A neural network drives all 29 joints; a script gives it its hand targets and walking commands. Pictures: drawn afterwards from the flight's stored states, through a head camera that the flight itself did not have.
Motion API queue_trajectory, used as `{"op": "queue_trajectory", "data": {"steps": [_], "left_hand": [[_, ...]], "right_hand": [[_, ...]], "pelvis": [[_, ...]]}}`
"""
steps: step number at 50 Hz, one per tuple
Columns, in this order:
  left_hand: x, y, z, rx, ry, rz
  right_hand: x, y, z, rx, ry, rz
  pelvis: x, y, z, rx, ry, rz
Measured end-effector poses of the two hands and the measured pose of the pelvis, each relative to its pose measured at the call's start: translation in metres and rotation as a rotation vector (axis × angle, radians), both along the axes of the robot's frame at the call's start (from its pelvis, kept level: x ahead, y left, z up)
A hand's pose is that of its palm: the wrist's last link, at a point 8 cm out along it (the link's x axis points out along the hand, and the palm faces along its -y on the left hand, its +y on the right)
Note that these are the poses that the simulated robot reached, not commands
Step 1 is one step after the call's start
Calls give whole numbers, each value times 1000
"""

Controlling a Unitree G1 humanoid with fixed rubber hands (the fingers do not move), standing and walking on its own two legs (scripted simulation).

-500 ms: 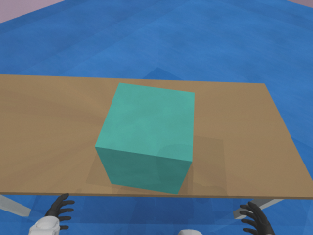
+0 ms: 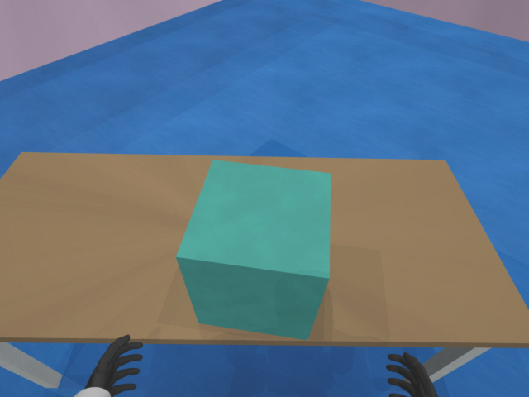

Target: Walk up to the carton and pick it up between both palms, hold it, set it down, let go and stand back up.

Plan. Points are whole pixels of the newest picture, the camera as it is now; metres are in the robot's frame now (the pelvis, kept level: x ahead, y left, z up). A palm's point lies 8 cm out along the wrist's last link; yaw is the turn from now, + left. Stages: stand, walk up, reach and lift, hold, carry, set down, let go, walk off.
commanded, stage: reach and lift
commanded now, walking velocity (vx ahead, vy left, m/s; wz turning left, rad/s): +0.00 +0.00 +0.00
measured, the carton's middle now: (261, 252) +0.39 +0.01 -0.06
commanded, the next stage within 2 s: none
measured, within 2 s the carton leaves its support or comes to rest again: neither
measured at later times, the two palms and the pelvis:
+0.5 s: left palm (94, 380) +0.16 +0.26 -0.06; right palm (397, 375) +0.17 -0.20 -0.06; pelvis +0.02 +0.01 +0.00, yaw +2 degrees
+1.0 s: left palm (93, 384) +0.16 +0.25 -0.05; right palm (389, 377) +0.17 -0.18 -0.05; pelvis +0.00 +0.01 -0.01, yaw +3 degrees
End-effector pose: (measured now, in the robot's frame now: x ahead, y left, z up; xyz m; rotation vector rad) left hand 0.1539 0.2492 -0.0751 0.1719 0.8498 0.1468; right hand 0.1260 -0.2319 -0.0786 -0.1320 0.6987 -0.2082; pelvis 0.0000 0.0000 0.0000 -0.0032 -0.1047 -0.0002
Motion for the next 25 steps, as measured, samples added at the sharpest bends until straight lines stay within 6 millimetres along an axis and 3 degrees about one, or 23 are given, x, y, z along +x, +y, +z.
{"op": "queue_trajectory", "data": {"steps": [15, 25], "left_hand": [[5, 3, 6, -73, -173, 3], [10, 7, 15, -103, -293, -41]], "right_hand": [[34, 19, 13, 26, -119, -17], [46, 37, 17, 60, -221, -49]], "pelvis": [[17, 0, 3, -7, -14, 21], [23, 8, 0, -22, -27, 31]]}}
